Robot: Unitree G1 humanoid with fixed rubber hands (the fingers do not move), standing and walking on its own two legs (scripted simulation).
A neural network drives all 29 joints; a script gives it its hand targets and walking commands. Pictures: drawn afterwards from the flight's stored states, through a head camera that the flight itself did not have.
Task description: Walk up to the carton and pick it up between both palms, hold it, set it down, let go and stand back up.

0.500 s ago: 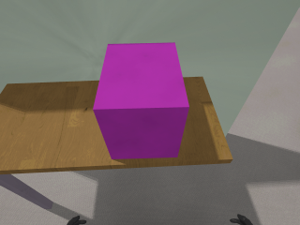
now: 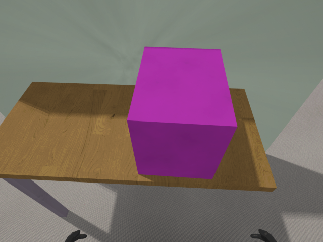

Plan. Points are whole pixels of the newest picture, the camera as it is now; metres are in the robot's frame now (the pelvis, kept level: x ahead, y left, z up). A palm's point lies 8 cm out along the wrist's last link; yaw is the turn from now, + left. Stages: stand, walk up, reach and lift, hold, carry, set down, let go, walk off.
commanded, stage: walk up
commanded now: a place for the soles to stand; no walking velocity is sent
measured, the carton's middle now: (178, 113) +0.47 -0.03 +0.02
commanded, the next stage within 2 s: reach and lift in 0.64 s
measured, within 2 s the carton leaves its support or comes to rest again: neither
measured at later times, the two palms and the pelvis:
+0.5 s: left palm out of the picture +0.05 +0.27 -0.10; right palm out of the picture +0.13 -0.25 -0.10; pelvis +0.00 +0.00 +0.00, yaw +2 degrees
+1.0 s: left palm (78, 237) +0.15 +0.22 -0.07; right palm out of the picture +0.13 -0.25 -0.06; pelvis -0.03 -0.02 +0.02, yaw -1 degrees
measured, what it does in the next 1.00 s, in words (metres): stands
